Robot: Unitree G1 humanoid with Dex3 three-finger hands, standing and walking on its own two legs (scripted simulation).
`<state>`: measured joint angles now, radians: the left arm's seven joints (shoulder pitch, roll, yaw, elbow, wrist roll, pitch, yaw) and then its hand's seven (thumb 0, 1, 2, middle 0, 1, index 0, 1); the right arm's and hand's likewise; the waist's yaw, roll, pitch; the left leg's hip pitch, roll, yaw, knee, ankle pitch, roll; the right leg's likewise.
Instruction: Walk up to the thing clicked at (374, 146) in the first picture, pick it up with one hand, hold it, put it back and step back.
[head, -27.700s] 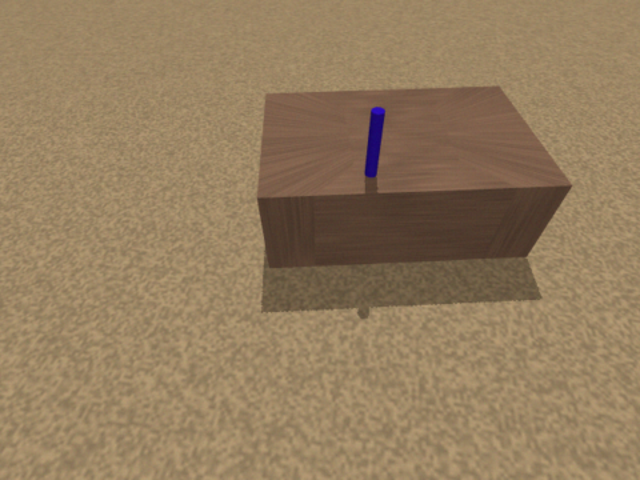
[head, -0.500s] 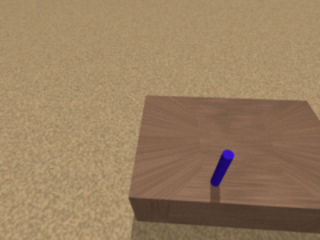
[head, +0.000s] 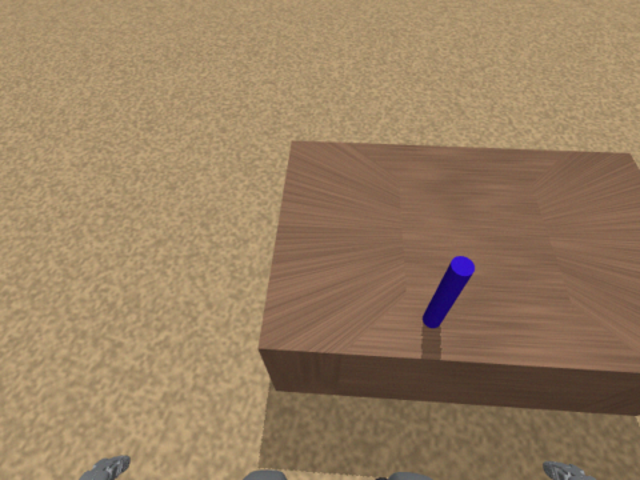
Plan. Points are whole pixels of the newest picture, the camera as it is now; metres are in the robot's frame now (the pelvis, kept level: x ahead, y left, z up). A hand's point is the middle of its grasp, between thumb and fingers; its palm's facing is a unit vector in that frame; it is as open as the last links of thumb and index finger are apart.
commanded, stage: step back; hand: right
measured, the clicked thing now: (445, 296) +0.46 -0.23 -0.26
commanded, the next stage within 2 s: none
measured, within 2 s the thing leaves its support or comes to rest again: neither
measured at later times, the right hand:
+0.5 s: hand out of the picture -0.01 -0.23 -0.16, palm faces +0.00 +0.91 -0.41, open 7.4 cm
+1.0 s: hand out of the picture -0.10 -0.21 -0.15, palm faces -0.07 +0.90 -0.43, open 7.4 cm
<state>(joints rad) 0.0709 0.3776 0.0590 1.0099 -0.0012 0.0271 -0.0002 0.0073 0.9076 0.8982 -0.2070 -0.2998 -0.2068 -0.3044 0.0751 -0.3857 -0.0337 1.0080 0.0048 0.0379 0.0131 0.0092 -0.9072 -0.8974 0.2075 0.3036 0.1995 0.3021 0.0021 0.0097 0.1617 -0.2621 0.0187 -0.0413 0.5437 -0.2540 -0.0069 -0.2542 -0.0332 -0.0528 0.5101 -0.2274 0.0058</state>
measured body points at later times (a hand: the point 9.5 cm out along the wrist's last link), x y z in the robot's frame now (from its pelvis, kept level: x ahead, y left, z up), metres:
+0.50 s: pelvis -0.08 +0.04 -0.01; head +0.01 +0.05 +0.43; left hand +0.05 +0.35 -0.14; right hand -0.01 -0.27 -0.13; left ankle -0.05 +0.15 -0.73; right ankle -0.13 -0.09 -0.69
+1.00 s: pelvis -0.19 +0.06 -0.02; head -0.12 +0.08 +0.43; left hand -0.05 +0.37 -0.13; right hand -0.09 -0.26 -0.12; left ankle -0.18 +0.17 -0.74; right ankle -0.13 -0.08 -0.72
